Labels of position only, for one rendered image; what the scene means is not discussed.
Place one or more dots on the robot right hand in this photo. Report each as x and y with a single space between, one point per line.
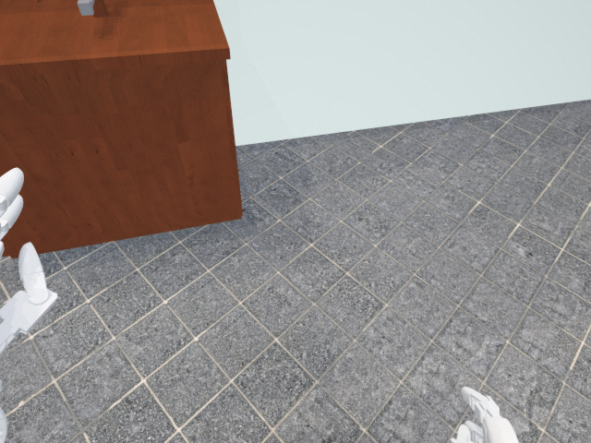
495 428

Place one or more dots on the robot left hand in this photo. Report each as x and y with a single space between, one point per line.
25 309

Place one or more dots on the counter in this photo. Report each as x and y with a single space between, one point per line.
120 121

